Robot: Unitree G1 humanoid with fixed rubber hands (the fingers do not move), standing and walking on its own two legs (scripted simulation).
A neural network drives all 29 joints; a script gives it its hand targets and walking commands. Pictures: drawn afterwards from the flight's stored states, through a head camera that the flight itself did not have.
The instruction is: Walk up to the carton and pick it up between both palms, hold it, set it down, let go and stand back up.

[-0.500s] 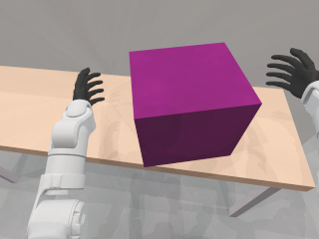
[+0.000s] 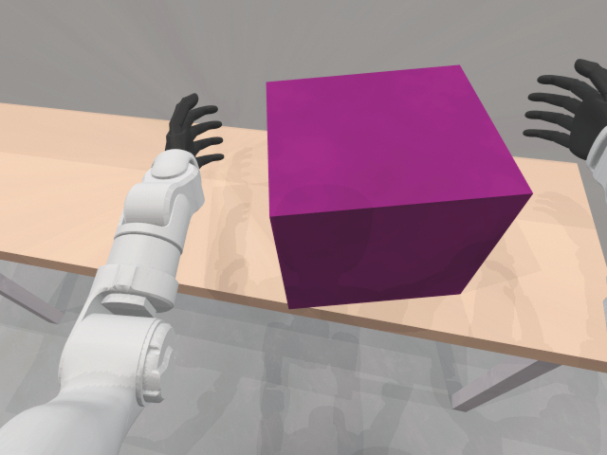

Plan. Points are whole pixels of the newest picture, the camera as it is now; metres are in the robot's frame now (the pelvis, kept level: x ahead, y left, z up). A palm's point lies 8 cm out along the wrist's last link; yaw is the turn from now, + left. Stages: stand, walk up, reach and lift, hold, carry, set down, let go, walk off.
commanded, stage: reach and lift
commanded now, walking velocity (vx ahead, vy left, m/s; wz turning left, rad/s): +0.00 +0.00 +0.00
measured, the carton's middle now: (369, 194) +0.50 -0.01 +0.02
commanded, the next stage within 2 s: none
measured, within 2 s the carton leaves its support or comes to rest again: neither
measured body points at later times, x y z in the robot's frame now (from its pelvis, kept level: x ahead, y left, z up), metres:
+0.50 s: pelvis -0.01 +0.00 -0.01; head +0.10 -0.03 +0.43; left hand +0.42 +0.22 +0.05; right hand +0.52 -0.23 +0.08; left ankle -0.01 +0.15 -0.74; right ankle +0.01 -0.09 -0.74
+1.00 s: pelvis -0.01 -0.01 -0.01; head +0.11 -0.03 +0.42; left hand +0.43 +0.21 +0.05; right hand +0.53 -0.21 +0.08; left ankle -0.01 +0.15 -0.74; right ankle +0.01 -0.09 -0.74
